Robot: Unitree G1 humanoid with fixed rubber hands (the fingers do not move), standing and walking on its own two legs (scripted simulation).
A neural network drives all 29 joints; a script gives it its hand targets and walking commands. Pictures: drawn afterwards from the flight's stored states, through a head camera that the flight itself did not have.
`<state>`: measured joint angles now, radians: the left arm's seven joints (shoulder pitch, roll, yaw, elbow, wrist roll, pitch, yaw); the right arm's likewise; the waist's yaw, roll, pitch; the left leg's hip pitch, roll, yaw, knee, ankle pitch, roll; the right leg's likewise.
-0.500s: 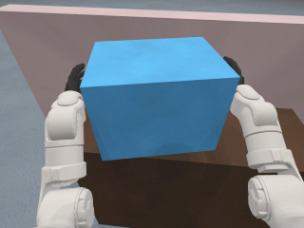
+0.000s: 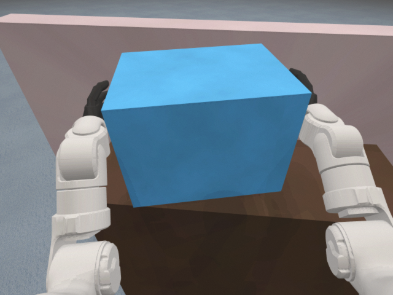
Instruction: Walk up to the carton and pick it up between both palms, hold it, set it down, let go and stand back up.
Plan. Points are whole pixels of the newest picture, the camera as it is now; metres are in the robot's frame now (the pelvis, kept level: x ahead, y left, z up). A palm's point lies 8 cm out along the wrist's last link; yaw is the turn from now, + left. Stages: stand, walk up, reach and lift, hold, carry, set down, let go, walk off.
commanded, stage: reach and lift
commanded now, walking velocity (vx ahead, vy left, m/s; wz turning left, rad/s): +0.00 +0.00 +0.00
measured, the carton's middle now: (200, 121) +0.39 -0.01 +0.20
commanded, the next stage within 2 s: hold in 0.24 s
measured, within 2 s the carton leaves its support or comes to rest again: neither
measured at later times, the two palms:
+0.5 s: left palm (82, 114) +0.35 +0.19 +0.25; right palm (303, 97) +0.36 -0.19 +0.27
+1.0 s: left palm (82, 112) +0.36 +0.19 +0.26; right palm (302, 95) +0.36 -0.19 +0.27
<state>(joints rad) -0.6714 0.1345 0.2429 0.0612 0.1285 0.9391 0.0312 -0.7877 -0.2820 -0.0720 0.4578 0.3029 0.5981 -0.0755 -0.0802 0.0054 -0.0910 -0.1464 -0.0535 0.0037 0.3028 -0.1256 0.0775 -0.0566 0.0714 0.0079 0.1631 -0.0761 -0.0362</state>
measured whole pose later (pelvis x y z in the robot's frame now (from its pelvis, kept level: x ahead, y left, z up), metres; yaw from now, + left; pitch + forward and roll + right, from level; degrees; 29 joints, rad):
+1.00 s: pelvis +0.00 +0.00 +0.00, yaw -1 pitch -1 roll -2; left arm -0.73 0.19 0.25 0.13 0.09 0.97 0.01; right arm -0.89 -0.30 -0.04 0.50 0.37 0.71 -0.16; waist -0.05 0.02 -0.15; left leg -0.16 -0.05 0.02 0.32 -0.13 0.08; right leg -0.07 0.08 0.03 0.17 -0.07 -0.03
